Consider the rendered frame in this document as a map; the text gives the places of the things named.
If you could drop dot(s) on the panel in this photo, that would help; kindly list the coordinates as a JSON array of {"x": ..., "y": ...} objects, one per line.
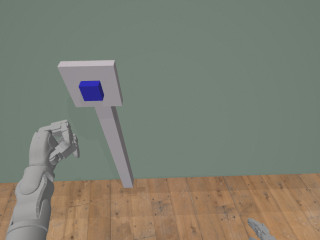
[{"x": 105, "y": 71}]

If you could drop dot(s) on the left robot forearm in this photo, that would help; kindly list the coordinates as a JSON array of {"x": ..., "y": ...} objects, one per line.
[{"x": 31, "y": 214}]

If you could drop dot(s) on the button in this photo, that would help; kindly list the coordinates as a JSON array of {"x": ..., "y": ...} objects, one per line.
[{"x": 91, "y": 90}]

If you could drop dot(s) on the left robot hand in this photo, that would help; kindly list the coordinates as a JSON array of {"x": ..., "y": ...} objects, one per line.
[{"x": 47, "y": 151}]

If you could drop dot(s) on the right robot hand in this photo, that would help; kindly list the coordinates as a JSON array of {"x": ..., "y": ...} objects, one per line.
[{"x": 260, "y": 230}]

